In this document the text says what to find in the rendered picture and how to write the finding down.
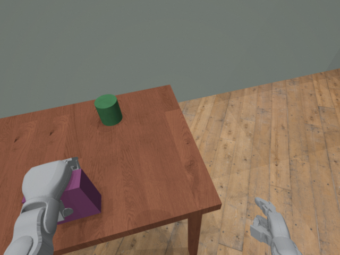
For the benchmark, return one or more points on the robot left forearm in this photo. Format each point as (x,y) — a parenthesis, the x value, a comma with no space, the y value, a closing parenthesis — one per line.
(35,227)

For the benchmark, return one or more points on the sponge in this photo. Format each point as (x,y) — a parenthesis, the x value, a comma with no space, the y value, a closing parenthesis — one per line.
(80,195)

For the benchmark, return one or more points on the left robot hand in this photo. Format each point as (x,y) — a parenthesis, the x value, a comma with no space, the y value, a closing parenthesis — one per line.
(50,180)

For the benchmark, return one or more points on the table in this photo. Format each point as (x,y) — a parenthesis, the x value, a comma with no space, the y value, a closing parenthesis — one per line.
(147,168)

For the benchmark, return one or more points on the right robot hand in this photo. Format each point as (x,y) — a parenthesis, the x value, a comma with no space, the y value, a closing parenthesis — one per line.
(264,230)

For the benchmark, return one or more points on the robot right forearm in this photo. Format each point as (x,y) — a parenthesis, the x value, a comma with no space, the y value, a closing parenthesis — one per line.
(283,246)

